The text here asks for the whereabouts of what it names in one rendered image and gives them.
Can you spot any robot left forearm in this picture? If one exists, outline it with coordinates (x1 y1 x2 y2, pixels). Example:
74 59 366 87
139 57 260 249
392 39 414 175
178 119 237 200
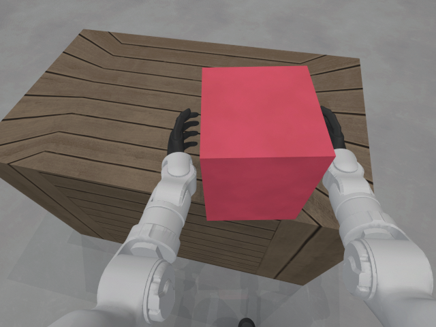
97 152 197 300

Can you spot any robot right forearm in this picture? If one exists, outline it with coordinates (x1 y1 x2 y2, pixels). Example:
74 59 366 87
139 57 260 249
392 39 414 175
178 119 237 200
322 149 433 293

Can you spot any robot left upper arm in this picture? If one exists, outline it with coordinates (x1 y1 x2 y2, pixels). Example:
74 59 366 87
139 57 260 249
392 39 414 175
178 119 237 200
48 254 175 327

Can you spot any pedestal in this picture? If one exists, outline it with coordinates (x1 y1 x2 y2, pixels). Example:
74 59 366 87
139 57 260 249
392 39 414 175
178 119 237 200
0 29 374 286

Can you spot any carton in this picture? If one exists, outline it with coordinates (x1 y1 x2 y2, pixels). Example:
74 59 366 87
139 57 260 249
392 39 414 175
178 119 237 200
200 66 336 221

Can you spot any left robot hand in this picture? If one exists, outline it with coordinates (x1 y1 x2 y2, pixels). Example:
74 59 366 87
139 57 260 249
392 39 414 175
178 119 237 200
167 108 199 155

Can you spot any right robot hand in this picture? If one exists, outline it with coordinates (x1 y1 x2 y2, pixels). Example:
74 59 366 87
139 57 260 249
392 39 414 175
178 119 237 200
320 106 346 149

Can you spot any robot right upper arm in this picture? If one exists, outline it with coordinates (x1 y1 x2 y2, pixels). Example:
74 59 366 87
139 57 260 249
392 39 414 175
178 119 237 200
342 238 436 327

